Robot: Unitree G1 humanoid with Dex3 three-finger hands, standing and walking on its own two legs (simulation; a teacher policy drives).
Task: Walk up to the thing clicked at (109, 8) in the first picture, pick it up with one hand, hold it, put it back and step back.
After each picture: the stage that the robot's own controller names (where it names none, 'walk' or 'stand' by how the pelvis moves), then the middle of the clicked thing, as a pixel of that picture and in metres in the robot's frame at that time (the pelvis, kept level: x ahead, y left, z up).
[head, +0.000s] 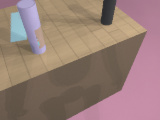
stand; (109, 3) +0.83 -0.12 +0.04
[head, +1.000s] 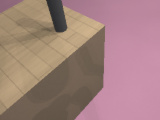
walk; (56, 8) +0.72 +0.17 +0.07
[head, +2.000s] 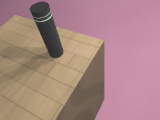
walk; (49, 33) +0.54 +0.21 +0.06
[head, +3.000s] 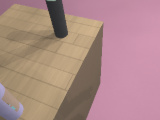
walk; (56, 13) +0.66 +0.19 +0.06
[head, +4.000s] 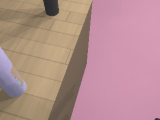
walk; out of the picture +0.73 +0.26 +0.06
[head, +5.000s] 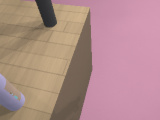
stand; (44, 2) +0.69 +0.27 +0.05
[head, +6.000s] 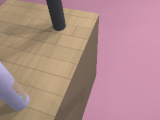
stand; (55, 6) +0.70 +0.23 +0.05
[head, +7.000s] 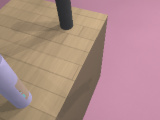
stand; (63, 5) +0.70 +0.20 +0.04
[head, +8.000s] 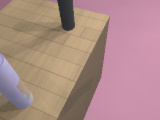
stand; (65, 6) +0.69 +0.18 +0.04
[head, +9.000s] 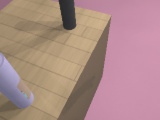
stand; (67, 5) +0.69 +0.18 +0.04
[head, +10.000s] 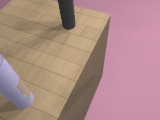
stand; (66, 4) +0.69 +0.18 +0.04
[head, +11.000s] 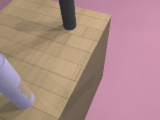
stand; (67, 5) +0.69 +0.18 +0.04
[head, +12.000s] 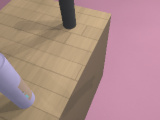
stand; (66, 4) +0.69 +0.18 +0.04
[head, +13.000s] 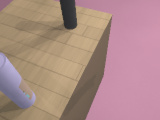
stand; (67, 4) +0.69 +0.18 +0.04
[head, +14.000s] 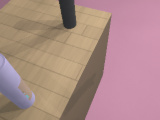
stand; (66, 3) +0.69 +0.18 +0.04
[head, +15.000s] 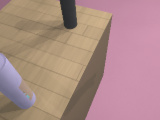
stand; (67, 4) +0.69 +0.18 +0.04
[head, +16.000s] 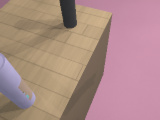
stand; (67, 3) +0.69 +0.18 +0.05
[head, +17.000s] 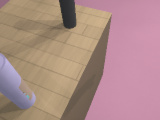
stand; (67, 3) +0.69 +0.18 +0.05
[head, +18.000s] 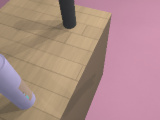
stand; (66, 3) +0.69 +0.18 +0.05
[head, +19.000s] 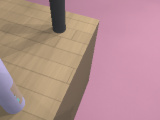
stand; (57, 8) +0.69 +0.15 +0.06
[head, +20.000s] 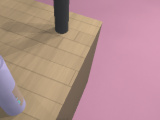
stand; (61, 8) +0.69 +0.12 +0.05
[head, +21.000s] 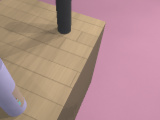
stand; (63, 8) +0.68 +0.12 +0.05
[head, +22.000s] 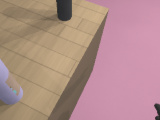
rise first; out of the picture +0.70 +0.14 +0.06
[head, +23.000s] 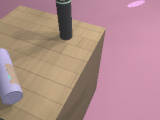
rise first; (64, 16) +0.70 +0.14 +0.06
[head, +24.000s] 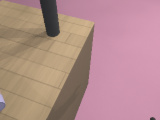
go down; (49, 11) +0.69 +0.13 +0.06
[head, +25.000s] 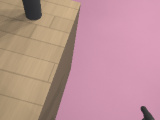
go down; out of the picture +0.68 +0.14 +0.09
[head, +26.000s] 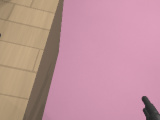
close in; out of the picture +0.69 +0.16 +0.12
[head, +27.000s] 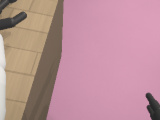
close; out of the picture +0.69 +0.17 +0.13
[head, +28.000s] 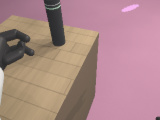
lift; (55, 22) +0.68 +0.14 +0.08
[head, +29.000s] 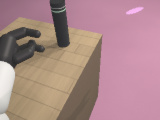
lift; (60, 24) +0.70 +0.14 +0.06
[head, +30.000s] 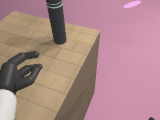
stand; (57, 20) +0.68 +0.14 +0.06
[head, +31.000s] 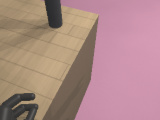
stand; (52, 1) +0.70 +0.14 +0.10
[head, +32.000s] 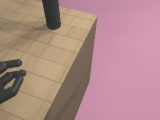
stand; (50, 2) +0.69 +0.14 +0.11
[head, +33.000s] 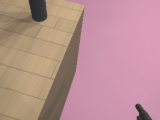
stand; out of the picture +0.70 +0.14 +0.09
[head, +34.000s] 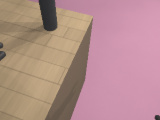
stand; (47, 4) +0.69 +0.14 +0.08
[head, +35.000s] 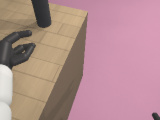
go down; (39, 0) +0.69 +0.16 +0.09
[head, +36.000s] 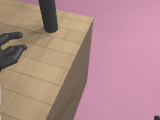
stand; (47, 6) +0.69 +0.15 +0.09
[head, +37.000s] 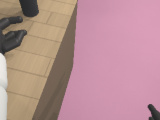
go down; out of the picture +0.70 +0.16 +0.10
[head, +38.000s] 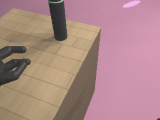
hold; (58, 16) +0.69 +0.14 +0.08
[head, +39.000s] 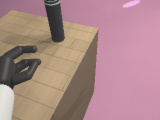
stand; (55, 18) +0.69 +0.15 +0.08
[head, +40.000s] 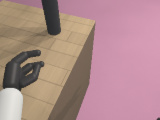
hold; (51, 9) +0.69 +0.15 +0.08
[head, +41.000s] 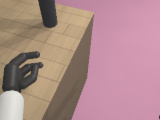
close; (46, 0) +0.69 +0.15 +0.10
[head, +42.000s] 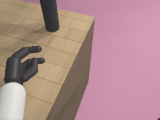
stand; (48, 5) +0.69 +0.15 +0.09
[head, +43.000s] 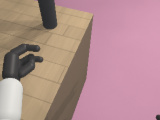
close; (46, 2) +0.69 +0.15 +0.09
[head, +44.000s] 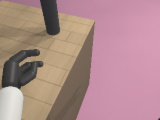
close; (49, 9) +0.69 +0.15 +0.08
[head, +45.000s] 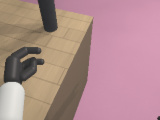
close; (46, 5) +0.69 +0.16 +0.09
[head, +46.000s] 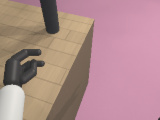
close; (49, 8) +0.69 +0.15 +0.08
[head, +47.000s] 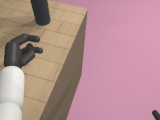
stand; out of the picture +0.69 +0.16 +0.09
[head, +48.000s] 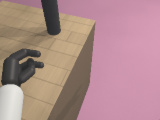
hold; (50, 9) +0.69 +0.15 +0.09
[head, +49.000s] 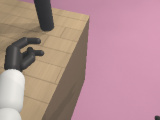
close; (42, 5) +0.69 +0.16 +0.08
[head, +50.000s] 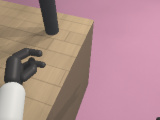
close; (48, 9) +0.69 +0.15 +0.08
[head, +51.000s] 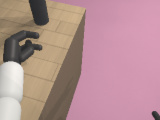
hold; out of the picture +0.69 +0.16 +0.09
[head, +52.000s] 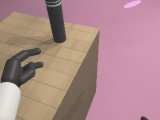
stand; (56, 19) +0.69 +0.15 +0.07
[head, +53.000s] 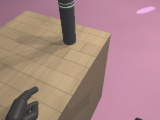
stand; (67, 21) +0.67 +0.14 +0.08
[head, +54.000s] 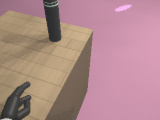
stand; (52, 19) +0.73 +0.14 +0.05
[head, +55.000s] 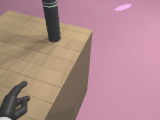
stand; (52, 19) +0.72 +0.15 +0.05
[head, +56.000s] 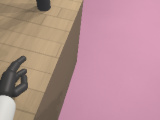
walk; out of the picture +0.80 +0.14 +0.06
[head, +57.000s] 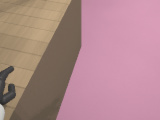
walk; out of the picture +1.05 +0.17 +0.07
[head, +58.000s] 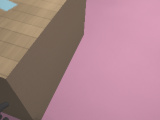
stand; out of the picture +1.32 +0.15 +0.07
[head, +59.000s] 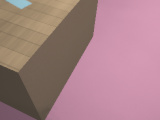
stand; out of the picture +1.34 +0.05 +0.06
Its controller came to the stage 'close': yes
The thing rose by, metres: 0.00
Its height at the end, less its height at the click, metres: +0.00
